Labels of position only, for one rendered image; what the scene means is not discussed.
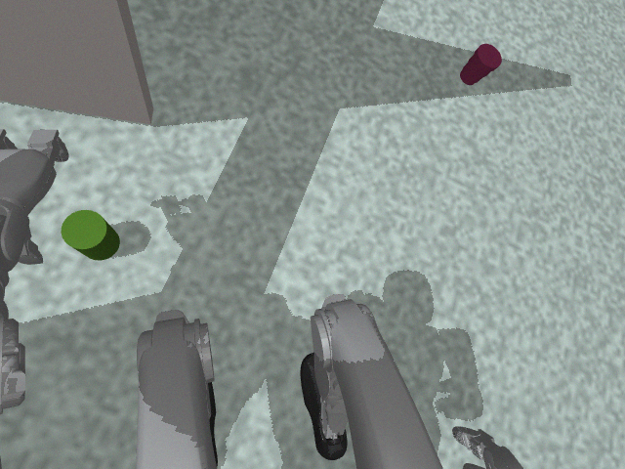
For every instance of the right robot hand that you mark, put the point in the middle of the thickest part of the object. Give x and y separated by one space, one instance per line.
483 447

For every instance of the left robot arm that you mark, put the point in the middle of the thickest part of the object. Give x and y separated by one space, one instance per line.
14 224

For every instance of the right robot foot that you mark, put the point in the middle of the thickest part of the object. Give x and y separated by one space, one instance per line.
327 448

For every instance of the left robot hand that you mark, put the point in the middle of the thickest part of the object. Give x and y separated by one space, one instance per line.
26 176

